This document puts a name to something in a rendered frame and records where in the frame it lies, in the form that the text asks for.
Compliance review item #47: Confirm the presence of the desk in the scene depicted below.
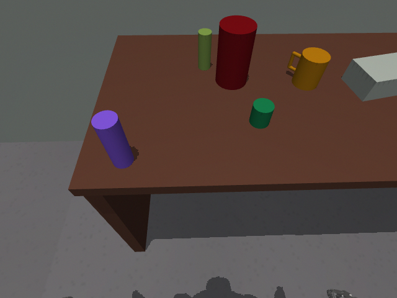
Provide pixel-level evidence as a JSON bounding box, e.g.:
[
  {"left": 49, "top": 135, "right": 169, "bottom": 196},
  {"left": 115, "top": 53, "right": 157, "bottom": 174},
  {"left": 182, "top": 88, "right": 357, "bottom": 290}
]
[{"left": 68, "top": 33, "right": 397, "bottom": 252}]

